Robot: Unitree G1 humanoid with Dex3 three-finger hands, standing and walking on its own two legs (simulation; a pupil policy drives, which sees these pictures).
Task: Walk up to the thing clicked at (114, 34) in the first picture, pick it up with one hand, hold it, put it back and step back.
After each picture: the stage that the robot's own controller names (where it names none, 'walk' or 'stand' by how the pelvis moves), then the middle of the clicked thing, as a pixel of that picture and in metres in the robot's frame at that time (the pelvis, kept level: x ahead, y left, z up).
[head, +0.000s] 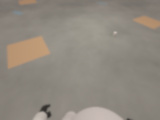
stand; (114, 34) +2.16 -0.69 -0.72
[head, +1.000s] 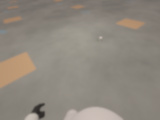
walk; (100, 39) +2.10 -0.17 -0.70
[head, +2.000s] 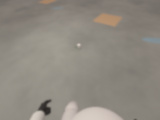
walk; (79, 46) +1.47 +0.29 -0.71
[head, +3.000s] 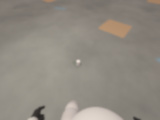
walk; (78, 63) +0.95 +0.23 -0.71
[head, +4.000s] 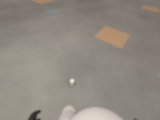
walk; (72, 82) +0.57 +0.19 -0.70
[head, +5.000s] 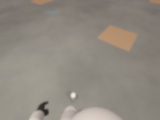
stand; (73, 96) +0.35 +0.17 -0.69
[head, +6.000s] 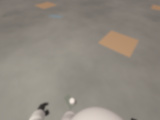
stand; (72, 101) +0.31 +0.18 -0.71
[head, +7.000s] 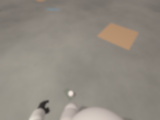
stand; (71, 94) +0.34 +0.22 -0.70
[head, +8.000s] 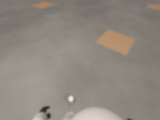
stand; (71, 99) +0.33 +0.20 -0.73
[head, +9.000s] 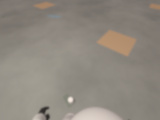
stand; (70, 100) +0.32 +0.21 -0.73
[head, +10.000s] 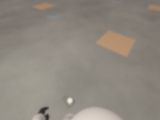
stand; (70, 101) +0.31 +0.21 -0.73
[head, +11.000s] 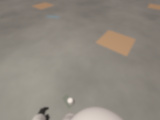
go down; (70, 101) +0.31 +0.21 -0.73
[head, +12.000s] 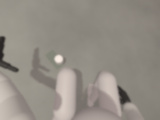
go down; (59, 60) +0.41 +0.23 -0.31
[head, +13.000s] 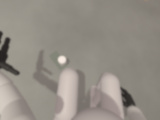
approach; (62, 61) +0.40 +0.23 -0.30
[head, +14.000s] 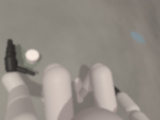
close in; (32, 57) +0.39 +0.27 -0.22
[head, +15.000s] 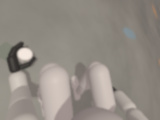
close; (25, 56) +0.39 +0.27 -0.22
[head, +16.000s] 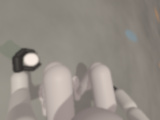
lift; (30, 60) +0.35 +0.26 -0.22
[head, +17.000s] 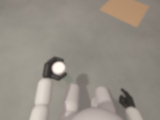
lift; (60, 70) +0.32 +0.20 +0.01
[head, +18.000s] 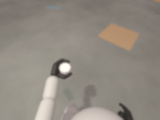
hold; (65, 71) +0.33 +0.17 +0.03
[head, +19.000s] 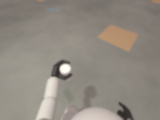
hold; (66, 72) +0.33 +0.17 +0.02
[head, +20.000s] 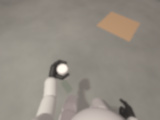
crouch; (63, 72) +0.34 +0.18 -0.04
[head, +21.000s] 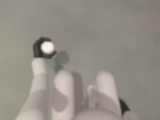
lower; (49, 50) +0.45 +0.25 -0.08
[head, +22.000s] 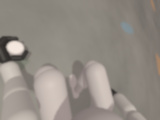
lower; (16, 50) +0.42 +0.29 -0.22
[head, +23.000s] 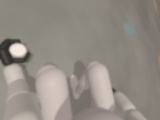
lower; (19, 52) +0.40 +0.29 -0.22
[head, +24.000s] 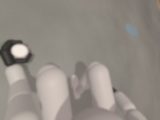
lower; (20, 53) +0.40 +0.29 -0.22
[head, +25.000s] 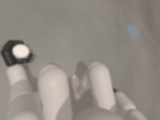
lower; (22, 53) +0.39 +0.29 -0.22
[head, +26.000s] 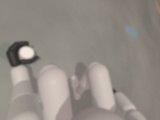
open; (26, 55) +0.40 +0.27 -0.23
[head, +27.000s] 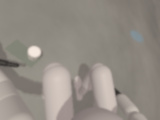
stand; (33, 53) +0.40 +0.27 -0.23
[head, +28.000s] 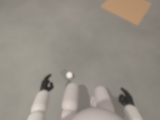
walk; (69, 75) +0.39 +0.19 -0.52
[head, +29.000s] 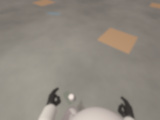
stand; (71, 97) +0.35 +0.18 -0.66
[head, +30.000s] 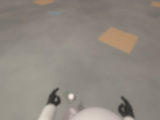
stand; (71, 97) +0.35 +0.18 -0.67
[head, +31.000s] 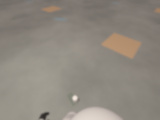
stand; (75, 99) +0.37 +0.17 -0.72
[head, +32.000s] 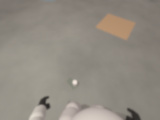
walk; (75, 83) +0.45 +0.15 -0.70
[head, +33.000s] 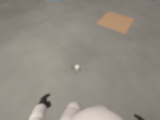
walk; (77, 68) +0.72 +0.19 -0.70
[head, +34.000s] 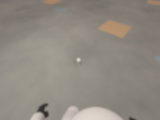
stand; (78, 61) +1.02 +0.22 -0.70
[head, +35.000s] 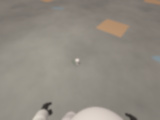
stand; (77, 61) +0.99 +0.22 -0.72
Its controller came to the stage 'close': yes
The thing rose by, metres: 0.72
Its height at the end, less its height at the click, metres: +0.00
